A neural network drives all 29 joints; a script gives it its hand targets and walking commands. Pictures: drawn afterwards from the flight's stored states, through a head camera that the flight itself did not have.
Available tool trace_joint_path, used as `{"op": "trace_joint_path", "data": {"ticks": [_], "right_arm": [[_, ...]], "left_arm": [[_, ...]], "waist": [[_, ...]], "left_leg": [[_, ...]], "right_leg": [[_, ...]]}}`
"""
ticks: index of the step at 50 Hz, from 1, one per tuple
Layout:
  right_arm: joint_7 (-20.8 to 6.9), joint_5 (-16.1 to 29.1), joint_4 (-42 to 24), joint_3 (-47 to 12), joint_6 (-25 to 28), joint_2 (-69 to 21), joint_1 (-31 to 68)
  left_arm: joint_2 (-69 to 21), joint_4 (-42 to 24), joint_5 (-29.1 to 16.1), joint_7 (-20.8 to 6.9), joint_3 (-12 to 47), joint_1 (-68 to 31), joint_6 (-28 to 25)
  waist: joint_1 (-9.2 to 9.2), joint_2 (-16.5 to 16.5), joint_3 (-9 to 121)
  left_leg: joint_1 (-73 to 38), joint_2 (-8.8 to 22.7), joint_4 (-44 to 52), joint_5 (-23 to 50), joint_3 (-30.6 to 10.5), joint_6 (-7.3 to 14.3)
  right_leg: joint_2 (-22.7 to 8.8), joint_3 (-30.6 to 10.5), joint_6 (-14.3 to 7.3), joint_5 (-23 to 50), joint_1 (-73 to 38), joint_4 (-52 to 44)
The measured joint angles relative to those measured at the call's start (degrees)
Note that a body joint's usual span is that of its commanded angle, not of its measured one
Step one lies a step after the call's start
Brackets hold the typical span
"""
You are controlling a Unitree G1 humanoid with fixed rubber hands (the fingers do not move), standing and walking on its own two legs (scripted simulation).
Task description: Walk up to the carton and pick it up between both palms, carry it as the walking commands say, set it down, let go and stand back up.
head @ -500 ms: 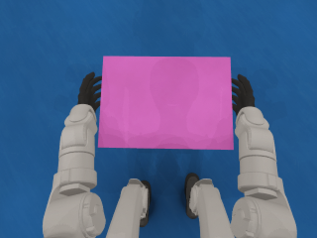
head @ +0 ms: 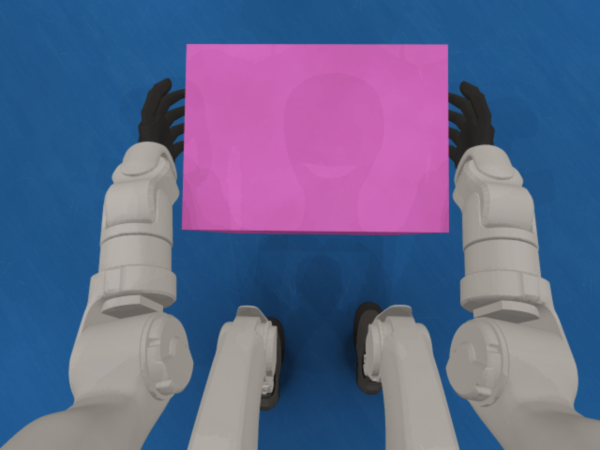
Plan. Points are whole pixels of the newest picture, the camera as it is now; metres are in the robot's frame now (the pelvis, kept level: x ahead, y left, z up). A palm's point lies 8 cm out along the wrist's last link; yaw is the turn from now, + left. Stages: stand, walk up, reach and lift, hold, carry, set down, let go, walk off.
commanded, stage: set down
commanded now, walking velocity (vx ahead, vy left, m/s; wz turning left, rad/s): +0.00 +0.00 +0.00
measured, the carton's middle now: (313, 164) +0.49 +0.01 -0.20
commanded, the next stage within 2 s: none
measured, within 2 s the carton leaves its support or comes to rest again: rests again in 1.12 s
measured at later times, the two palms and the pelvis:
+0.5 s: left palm (185, 149) +0.51 +0.21 -0.18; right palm (442, 153) +0.51 -0.18 -0.19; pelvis +0.00 +0.00 -0.06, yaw +0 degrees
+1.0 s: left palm (200, 148) +0.54 +0.21 -0.26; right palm (421, 151) +0.54 -0.17 -0.27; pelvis +0.00 +0.00 -0.12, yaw +1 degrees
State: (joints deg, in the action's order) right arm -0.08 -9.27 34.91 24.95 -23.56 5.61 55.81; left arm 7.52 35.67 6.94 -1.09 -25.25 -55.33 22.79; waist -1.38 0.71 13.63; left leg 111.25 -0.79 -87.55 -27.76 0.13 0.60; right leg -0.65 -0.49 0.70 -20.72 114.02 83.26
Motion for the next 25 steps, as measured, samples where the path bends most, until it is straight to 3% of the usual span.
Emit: {"op": "trace_joint_path", "data": {"ticks": [25], "right_arm": [[2.2,3.7,2.2,-1.9,1.1,3.6,7.1]], "left_arm": [[5.3,4.9,-4.3,1.9,4.7,-8.8,-2.0]], "waist": [[0.18,0.0,-5.1]], "left_leg": [[12.4,-0.9,-13.3,-3.6,-1.0,-0.7]], "right_leg": [[0.3,0.0,0.2,-3.6,12.3,13.3]]}}
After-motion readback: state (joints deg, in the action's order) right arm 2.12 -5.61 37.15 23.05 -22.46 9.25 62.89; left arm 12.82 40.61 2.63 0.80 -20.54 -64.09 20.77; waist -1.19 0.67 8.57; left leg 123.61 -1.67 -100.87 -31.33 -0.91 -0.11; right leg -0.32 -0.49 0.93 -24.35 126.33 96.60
